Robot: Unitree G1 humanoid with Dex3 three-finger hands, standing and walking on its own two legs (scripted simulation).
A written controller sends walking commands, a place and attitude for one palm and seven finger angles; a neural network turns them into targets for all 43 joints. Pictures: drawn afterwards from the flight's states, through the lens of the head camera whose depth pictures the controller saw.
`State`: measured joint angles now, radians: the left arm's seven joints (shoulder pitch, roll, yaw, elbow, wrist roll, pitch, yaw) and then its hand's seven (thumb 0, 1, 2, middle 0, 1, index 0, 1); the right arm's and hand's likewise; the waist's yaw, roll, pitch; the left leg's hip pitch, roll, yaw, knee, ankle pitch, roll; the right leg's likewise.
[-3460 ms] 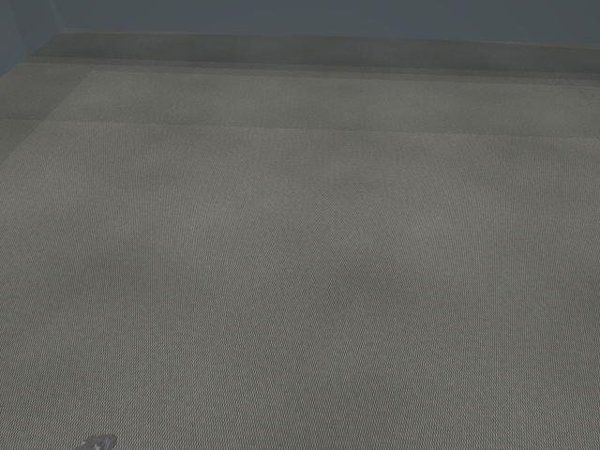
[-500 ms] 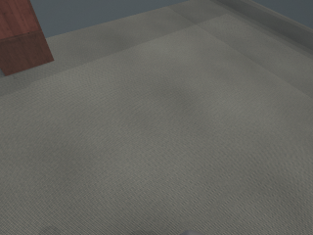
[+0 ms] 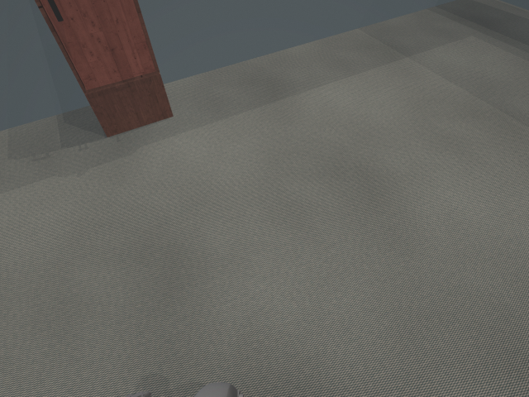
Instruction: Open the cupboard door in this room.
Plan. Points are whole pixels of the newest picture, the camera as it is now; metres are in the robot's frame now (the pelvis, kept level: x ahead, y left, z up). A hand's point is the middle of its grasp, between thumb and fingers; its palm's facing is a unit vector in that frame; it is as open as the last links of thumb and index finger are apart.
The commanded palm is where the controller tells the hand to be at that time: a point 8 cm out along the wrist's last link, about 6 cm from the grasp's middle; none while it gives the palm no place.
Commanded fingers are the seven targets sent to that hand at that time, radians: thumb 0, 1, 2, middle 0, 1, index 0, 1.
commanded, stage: stand and wait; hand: left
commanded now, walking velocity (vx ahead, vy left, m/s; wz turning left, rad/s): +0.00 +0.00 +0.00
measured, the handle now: (52, 2) +1.58 +0.97 -0.01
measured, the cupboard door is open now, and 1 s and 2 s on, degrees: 0 0 0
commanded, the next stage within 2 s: turn or walk to find it in 0.46 s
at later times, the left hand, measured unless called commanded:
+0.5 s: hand out of the picture -0.01 +0.23 -0.18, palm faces +0.10 -0.97 -0.22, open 7.4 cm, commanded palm none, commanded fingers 0.00 0.90 0.90 -0.20 -0.30 -0.20 -0.30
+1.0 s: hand out of the picture -0.01 +0.22 -0.17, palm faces +0.13 -0.97 -0.22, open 7.4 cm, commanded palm none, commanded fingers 0.00 0.90 0.90 -0.20 -0.30 -0.20 -0.30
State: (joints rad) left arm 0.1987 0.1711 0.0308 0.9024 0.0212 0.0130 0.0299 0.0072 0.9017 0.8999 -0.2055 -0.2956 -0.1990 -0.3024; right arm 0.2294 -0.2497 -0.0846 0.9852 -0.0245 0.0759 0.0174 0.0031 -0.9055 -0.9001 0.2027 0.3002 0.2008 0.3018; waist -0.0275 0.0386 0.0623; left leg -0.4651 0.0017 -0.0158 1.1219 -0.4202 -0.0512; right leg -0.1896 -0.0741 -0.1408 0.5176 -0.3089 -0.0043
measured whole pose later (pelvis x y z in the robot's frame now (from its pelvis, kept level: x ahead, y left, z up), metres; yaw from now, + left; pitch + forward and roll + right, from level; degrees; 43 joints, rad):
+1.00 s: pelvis -0.01 +0.03 +0.00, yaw +5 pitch -2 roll +0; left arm 0.25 0.17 0.02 1.10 0.01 0.01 0.04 0.01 0.91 0.90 -0.20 -0.29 -0.19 -0.30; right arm 0.28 -0.15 -0.01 1.12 -0.02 0.01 -0.02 0.00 -0.91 -0.90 0.20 0.30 0.20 0.30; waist 0.00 0.01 0.03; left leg -0.20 0.01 0.02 0.48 -0.25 0.00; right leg -0.18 -0.07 -0.11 0.48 -0.26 0.02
